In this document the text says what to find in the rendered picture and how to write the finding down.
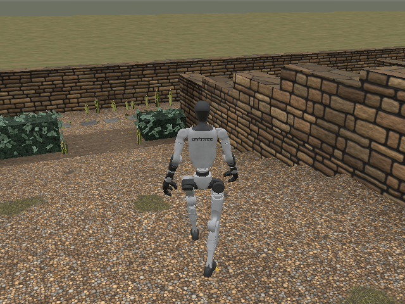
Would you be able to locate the robot right hand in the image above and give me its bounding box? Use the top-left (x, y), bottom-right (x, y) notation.
top-left (223, 171), bottom-right (238, 182)

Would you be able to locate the left robot foot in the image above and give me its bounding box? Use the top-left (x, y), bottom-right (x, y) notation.
top-left (190, 228), bottom-right (199, 241)

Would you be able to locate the robot left hand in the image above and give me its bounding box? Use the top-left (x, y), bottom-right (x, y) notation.
top-left (163, 180), bottom-right (177, 196)

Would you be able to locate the robot right forearm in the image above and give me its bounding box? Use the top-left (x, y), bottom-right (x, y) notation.
top-left (227, 153), bottom-right (238, 174)

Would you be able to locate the robot right thigh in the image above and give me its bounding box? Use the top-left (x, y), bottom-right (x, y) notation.
top-left (208, 178), bottom-right (225, 232)

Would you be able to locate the left robot upper arm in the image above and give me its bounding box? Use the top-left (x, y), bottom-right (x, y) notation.
top-left (172, 128), bottom-right (189, 164)

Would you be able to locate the right robot upper arm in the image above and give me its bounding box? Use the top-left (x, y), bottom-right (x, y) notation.
top-left (216, 128), bottom-right (233, 162)

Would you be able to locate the robot left forearm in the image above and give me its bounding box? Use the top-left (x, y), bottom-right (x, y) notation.
top-left (165, 154), bottom-right (178, 182)

